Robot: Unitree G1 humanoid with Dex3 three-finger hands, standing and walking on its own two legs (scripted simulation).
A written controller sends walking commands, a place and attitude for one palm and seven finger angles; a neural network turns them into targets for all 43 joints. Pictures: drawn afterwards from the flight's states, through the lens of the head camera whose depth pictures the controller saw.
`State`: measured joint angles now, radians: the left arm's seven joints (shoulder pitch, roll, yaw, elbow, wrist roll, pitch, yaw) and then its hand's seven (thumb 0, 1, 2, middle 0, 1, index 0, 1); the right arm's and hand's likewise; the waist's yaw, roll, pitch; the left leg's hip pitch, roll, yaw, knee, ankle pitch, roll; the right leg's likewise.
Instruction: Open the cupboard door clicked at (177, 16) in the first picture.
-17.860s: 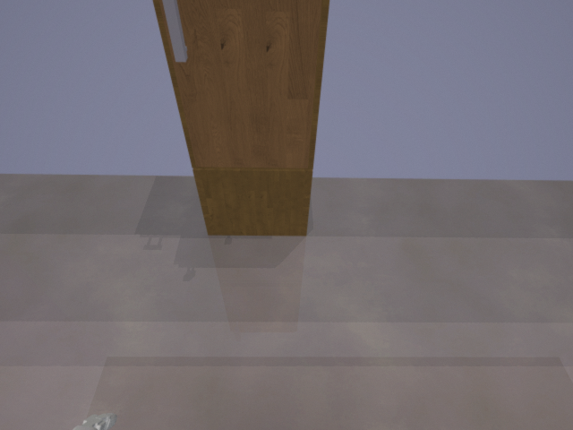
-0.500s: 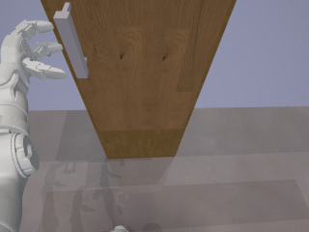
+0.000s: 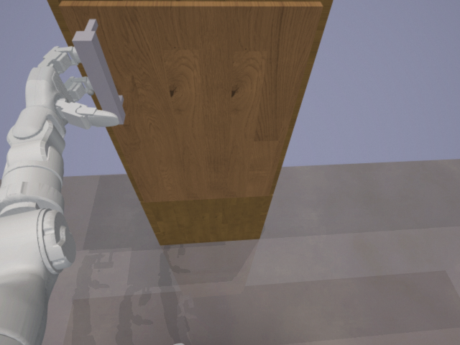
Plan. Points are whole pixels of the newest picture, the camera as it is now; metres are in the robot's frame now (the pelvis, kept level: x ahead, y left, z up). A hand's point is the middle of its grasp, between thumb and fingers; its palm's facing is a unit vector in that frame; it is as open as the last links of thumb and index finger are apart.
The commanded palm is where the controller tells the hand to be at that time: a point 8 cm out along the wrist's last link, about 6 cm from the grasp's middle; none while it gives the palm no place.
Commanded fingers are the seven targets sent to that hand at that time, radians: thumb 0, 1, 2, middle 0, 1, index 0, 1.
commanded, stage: slide the fingers in behind the handle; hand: left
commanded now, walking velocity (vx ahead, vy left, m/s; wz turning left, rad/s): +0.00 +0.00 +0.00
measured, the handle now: (105, 75) +0.54 +0.18 +0.17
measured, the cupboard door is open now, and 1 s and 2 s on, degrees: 0 0 2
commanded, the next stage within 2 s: close the thumb around the handle in 0.86 s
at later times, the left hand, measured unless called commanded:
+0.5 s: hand (108, 90) +0.50 +0.17 +0.17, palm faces +0.01 -1.00 +0.04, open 13.9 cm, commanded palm +0.47 +0.22 +0.17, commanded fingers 0.00 -0.50 0.30 -0.30 -1.20 -0.30 -1.20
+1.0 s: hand (113, 90) +0.50 +0.16 +0.17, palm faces +0.03 -1.00 +0.01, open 14.0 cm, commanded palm +0.47 +0.21 +0.17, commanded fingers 0.00 -0.33 0.37 -0.31 -1.22 -0.31 -1.22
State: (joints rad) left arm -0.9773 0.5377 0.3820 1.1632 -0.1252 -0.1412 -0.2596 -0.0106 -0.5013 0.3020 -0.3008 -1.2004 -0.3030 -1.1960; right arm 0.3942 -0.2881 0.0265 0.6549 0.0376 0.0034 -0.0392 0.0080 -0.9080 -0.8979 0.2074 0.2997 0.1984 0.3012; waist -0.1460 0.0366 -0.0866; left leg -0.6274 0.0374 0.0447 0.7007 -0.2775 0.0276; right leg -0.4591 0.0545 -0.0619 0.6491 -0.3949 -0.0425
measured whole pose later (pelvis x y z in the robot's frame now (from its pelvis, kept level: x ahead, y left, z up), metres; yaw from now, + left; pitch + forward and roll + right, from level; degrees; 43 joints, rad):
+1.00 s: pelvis +0.00 -0.01 +0.00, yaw +0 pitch +11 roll -1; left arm -1.00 0.45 0.33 1.15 -0.12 -0.17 -0.17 -0.01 -0.50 0.30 -0.30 -1.20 -0.30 -1.20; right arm 0.40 -0.28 0.02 0.68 0.03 -0.01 -0.03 0.01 -0.91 -0.90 0.21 0.30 0.20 0.30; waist -0.13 0.04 -0.08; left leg -0.60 0.03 0.04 0.68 -0.27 0.02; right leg -0.44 0.05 -0.06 0.65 -0.40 -0.05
